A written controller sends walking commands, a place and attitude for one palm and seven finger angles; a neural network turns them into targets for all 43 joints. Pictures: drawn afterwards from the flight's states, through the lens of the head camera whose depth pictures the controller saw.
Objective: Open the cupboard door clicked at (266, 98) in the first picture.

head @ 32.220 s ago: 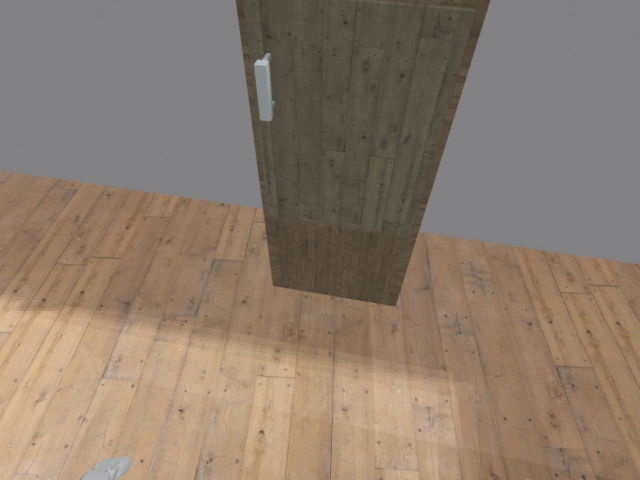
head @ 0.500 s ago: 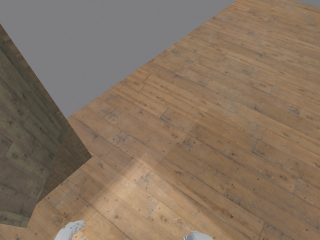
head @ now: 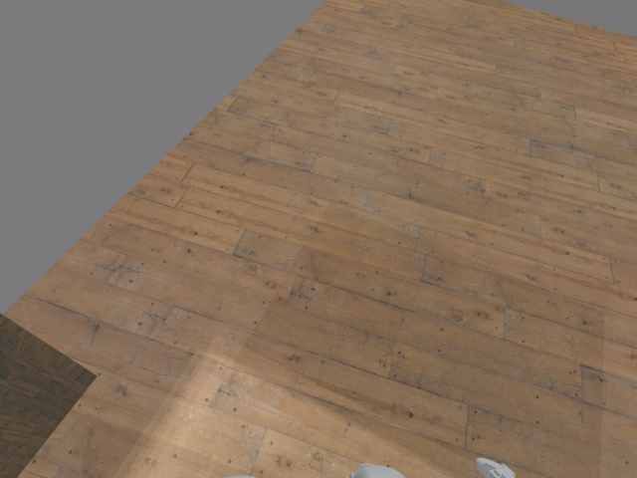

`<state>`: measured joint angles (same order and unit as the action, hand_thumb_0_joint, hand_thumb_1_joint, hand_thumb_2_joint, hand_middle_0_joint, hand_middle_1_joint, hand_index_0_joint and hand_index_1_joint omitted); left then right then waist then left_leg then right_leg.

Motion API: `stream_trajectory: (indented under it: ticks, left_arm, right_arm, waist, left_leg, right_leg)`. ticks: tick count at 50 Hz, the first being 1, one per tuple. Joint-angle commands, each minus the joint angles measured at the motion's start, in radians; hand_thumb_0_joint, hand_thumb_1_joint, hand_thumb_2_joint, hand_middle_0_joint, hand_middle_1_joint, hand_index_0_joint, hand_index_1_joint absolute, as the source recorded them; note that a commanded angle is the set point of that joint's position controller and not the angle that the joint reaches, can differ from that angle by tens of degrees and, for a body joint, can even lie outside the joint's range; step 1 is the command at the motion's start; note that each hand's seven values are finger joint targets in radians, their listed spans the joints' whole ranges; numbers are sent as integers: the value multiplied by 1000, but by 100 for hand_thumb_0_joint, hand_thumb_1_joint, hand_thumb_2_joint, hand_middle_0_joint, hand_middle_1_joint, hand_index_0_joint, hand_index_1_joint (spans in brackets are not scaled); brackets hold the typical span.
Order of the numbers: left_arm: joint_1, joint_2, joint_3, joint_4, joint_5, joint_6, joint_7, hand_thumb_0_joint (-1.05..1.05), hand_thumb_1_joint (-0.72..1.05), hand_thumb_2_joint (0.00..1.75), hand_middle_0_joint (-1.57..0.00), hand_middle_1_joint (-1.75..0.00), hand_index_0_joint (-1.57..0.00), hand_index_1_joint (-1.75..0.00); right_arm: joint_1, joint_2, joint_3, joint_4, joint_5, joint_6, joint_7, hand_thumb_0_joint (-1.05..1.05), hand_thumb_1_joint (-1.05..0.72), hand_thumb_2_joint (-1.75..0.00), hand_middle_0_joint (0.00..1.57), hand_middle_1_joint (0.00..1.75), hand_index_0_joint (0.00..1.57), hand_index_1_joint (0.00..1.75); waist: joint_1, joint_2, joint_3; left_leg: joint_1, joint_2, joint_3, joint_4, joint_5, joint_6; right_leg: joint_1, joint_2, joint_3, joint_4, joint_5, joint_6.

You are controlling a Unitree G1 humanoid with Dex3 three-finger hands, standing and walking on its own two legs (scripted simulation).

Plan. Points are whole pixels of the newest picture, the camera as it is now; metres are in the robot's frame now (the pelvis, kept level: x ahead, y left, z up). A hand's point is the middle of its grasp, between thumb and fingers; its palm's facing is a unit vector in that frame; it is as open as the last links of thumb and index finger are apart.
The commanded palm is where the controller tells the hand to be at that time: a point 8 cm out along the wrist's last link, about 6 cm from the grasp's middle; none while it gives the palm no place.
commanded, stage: walk to a spot facing it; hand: left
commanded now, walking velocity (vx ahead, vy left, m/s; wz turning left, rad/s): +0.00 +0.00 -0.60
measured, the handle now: out of the picture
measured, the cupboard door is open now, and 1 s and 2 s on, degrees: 37 37 37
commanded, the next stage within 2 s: turn to face it in 1.10 s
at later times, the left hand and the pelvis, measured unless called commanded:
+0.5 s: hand (228, 417) +0.20 +0.15 -0.17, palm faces -0.28 -0.94 -0.19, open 7.4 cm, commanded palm none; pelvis +0.13 -0.04 +0.00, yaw -18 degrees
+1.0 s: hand (383, 228) +0.58 -0.09 -0.16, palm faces -0.58 -0.78 -0.23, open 7.4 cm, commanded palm none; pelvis +0.33 -0.16 -0.02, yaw -34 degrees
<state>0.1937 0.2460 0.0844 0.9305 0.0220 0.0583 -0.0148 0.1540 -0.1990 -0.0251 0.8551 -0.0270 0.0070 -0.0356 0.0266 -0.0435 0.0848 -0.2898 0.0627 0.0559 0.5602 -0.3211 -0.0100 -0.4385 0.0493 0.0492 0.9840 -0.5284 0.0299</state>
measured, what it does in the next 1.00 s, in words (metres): walks ahead, turning right: right foot, then left foot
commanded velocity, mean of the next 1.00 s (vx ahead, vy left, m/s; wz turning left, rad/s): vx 0.31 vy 0.00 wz -0.54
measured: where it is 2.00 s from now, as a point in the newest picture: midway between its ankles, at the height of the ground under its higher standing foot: (416, 345)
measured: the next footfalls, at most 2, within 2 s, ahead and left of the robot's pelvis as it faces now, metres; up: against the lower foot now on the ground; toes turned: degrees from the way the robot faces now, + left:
right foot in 0.22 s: +0.06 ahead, -0.16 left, +0.00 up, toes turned -12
left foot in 0.54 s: +0.27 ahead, +0.06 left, +0.00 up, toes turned -15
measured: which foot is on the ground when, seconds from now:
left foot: down 0.00-0.22, up 0.24-0.52, down 0.54-0.94, up 0.96-1.00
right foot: up 0.00-0.20, down 0.22-0.52, up 0.54-0.90, down 0.92-1.00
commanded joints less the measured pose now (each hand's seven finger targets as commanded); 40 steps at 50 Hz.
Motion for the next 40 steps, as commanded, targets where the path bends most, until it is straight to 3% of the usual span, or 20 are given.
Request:
stream_trajectory:
  ticks: [1,3,7,9,10,11,12,14,15,17,22,24,25,26,27,28,29,31,34,40]
  left_arm:
    - [-62,58,11,-120,-3,-24,-18,0,90,90,-20,-30,-20,-30]
    - [-72,43,4,-128,-7,-22,-25,0,90,90,-20,-30,-20,-30]
    - [-98,54,4,-138,-2,-32,-44,0,90,90,-20,-30,-20,-30]
    - [4,85,16,-101,4,-40,-42,0,90,90,-20,-30,-20,-30]
    - [127,169,39,-61,11,-52,-31,0,90,90,-20,-30,-20,-30]
    - [231,293,67,-28,7,-59,-11,0,90,90,-20,-30,-20,-30]
    - [251,294,68,-28,-9,-62,7,0,90,90,-20,-30,-20,-30]
    - [111,214,48,-58,-4,-68,20,0,90,90,-20,-30,-20,-30]
    - [59,191,36,-71,0,-75,21,0,90,90,-20,-30,-20,-30]
    - [39,175,31,-69,-1,-91,14,0,90,90,-20,-30,-20,-30]
    - [53,199,38,-43,1,-97,-3,0,90,90,-20,-30,-20,-30]
    - [23,186,37,-43,-3,-95,-7,0,90,90,-20,-30,-20,-30]
    - [-4,149,29,-54,-3,-95,-10,0,90,90,-20,-30,-20,-30]
    - [19,74,16,-67,-13,-92,-17,0,90,90,-20,-30,-20,-30]
    - [15,53,4,-95,-14,-96,-18,0,90,90,-20,-30,-20,-30]
    - [-44,70,10,-111,-5,-100,-21,0,90,90,-20,-30,-20,-30]
    - [-67,74,9,-108,0,-105,-26,0,90,90,-20,-30,-20,-30]
    - [-99,39,9,-89,8,-93,-40,0,90,90,-20,-30,-20,-30]
    - [-93,-5,-11,-86,7,-73,-57,0,90,90,-20,-30,-20,-30]
    - [-211,-4,-18,-118,5,-64,-61,0,90,90,-20,-30,-20,-30]
  right_arm:
    - [114,-200,-49,-39,-13,-18,-15,0,-90,-90,20,30,20,30]
    - [138,-216,-56,-30,-14,-17,-12,0,-90,-90,20,30,20,30]
    - [144,-242,-66,-20,-14,-11,5,0,-90,-90,20,30,20,30]
    - [110,-233,-66,-24,-9,-9,16,0,-90,-90,20,30,20,30]
    - [71,-183,-57,-47,6,-10,24,0,-90,-90,20,30,20,30]
    - [-49,-112,-36,-120,16,-13,32,0,-90,-90,20,30,20,30]
    - [-96,-162,-37,-133,12,-13,31,0,-90,-90,20,30,20,30]
    - [-81,-167,-52,-115,11,-22,42,0,-90,-90,20,30,20,30]
    - [-70,-164,-52,-89,6,-20,44,0,-90,-90,20,30,20,30]
    - [-45,-131,-49,-75,6,-15,52,0,-90,-90,20,30,20,30]
    - [5,-96,-44,-53,10,-40,55,0,-90,-90,20,30,20,30]
    - [84,-121,-50,-29,10,-54,45,0,-90,-90,20,30,20,30]
    - [195,-168,-60,8,9,-64,31,0,-90,-90,20,30,20,30]
    - [328,-286,-88,38,-13,-74,19,0,-90,-90,20,30,20,30]
    - [416,-332,-86,48,-24,-74,9,0,-90,-90,20,30,20,30]
    - [365,-312,-80,33,-20,-66,8,0,-90,-90,20,30,20,30]
    - [304,-262,-67,5,-21,-71,15,0,-90,-90,20,30,20,30]
    - [243,-180,-46,18,-17,-84,12,0,-90,-90,20,30,20,30]
    - [278,-155,-38,55,-9,-97,3,0,-90,-90,20,30,20,30]
    - [294,-168,-43,85,-15,-81,18,0,-90,-90,20,30,20,30]
  waist:
    - [-42,243,-111]
    - [-53,256,-160]
    - [-65,266,-149]
    - [-1,176,-136]
    - [71,-51,-172]
    - [140,-371,-124]
    - [148,-297,-91]
    - [59,-163,-55]
    - [29,-189,-41]
    - [-1,-140,-38]
    - [-17,-97,-86]
    - [-64,-65,-98]
    - [-119,21,-132]
    - [-171,316,-214]
    - [-183,435,-258]
    - [-162,277,-161]
    - [-132,160,-98]
    - [-82,184,11]
    - [-67,224,-58]
    - [-76,196,-52]
  left_leg:
    - [236,256,-104,-147,796,133]
    - [270,240,-44,-129,727,115]
    - [209,266,-5,-153,283,93]
    - [45,218,51,-8,71,39]
    - [-172,128,144,230,-53,-10]
    - [-467,-7,143,516,-398,-55]
    - [-538,37,-35,618,-339,-42]
    - [-467,76,-69,608,-199,-45]
    - [-404,77,-67,560,-158,-53]
    - [-298,53,-27,439,-72,-65]
    - [-86,-38,50,104,20,-64]
    - [104,-49,65,-40,99,-60]
    - [279,-8,23,-106,74,-43]
    - [457,246,-314,-194,-114,40]
    - [502,454,-604,-325,-194,143]
    - [404,483,-612,-354,-179,193]
    - [303,451,-534,-343,-98,193]
    - [199,354,-297,-339,153,127]
    - [311,257,-35,-284,508,75]
    - [271,272,118,-302,403,73]
  right_leg:
    - [-127,-69,-65,75,13,25]
    - [-61,-67,-102,-58,36,19]
    - [61,-50,-171,-288,56,-4]
    - [293,-27,-178,-494,186,-36]
    - [528,-169,48,-621,107,-104]
    - [605,-431,504,-748,151,-233]
    - [562,-457,538,-775,126,-300]
    - [404,-384,467,-771,-12,-278]
    - [320,-345,381,-758,102,-254]
    - [250,-290,254,-750,278,-229]
    - [246,-223,221,-685,297,-201]
    - [148,-185,201,-613,247,-163]
    - [49,-138,156,-484,253,-130]
    - [-132,-6,36,-165,89,-71]
    - [-261,25,-25,134,-88,-49]
    - [-308,-69,32,254,-30,-58]
    - [-322,-106,13,305,47,-53]
    - [-317,-149,-7,299,173,-31]
    - [-285,-136,-82,146,227,-18]
    - [-126,-114,-163,-234,313,-41]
